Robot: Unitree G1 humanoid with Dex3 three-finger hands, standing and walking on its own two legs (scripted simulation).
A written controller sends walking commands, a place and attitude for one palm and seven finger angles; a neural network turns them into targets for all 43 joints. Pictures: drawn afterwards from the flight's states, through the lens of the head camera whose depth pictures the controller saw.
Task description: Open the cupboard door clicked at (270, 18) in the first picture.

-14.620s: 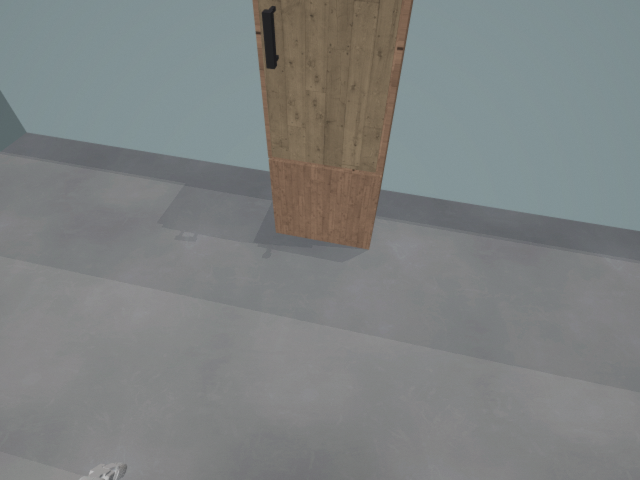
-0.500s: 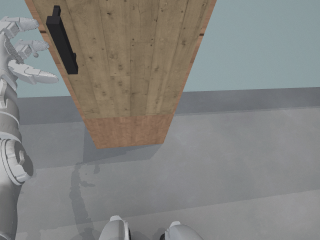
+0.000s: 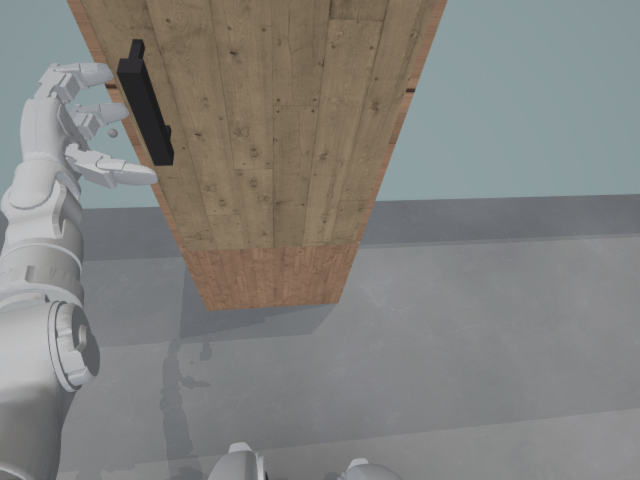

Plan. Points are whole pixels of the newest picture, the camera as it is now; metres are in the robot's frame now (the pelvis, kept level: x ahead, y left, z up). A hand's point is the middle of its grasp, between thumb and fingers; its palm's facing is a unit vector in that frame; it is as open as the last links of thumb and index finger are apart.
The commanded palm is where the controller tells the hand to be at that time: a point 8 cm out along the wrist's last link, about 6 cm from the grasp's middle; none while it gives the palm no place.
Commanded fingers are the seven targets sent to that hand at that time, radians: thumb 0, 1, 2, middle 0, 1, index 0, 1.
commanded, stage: slide the fingers in behind the handle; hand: left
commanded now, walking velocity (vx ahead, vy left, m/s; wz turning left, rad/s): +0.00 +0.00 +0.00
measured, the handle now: (151, 106) +0.55 +0.18 +0.11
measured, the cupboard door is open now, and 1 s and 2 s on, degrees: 0 0 0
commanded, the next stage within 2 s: move the hooked fingers beside the handle in 0.90 s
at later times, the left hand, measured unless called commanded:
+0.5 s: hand (120, 136) +0.50 +0.21 +0.11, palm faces +0.12 -0.99 +0.00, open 14.7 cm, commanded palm +0.48 +0.20 +0.11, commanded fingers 0.00 -0.50 0.30 -0.30 -1.20 -0.30 -1.20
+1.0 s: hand (124, 139) +0.50 +0.20 +0.11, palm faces +0.13 -0.99 -0.01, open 15.0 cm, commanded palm +0.48 +0.19 +0.11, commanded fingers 0.00 -0.50 0.30 -0.30 -1.20 -0.30 -1.20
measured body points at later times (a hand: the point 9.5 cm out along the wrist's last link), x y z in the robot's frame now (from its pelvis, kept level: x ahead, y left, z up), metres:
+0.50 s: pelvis +0.00 +0.00 +0.00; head +0.10 +0.03 +0.43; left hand +0.49 +0.26 +0.11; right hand +0.01 -0.27 -0.12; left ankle +0.03 +0.09 -0.69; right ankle -0.04 -0.12 -0.69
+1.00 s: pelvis -0.01 +0.00 +0.00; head +0.10 +0.03 +0.43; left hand +0.48 +0.26 +0.11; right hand +0.01 -0.26 -0.12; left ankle +0.03 +0.09 -0.69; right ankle -0.04 -0.12 -0.69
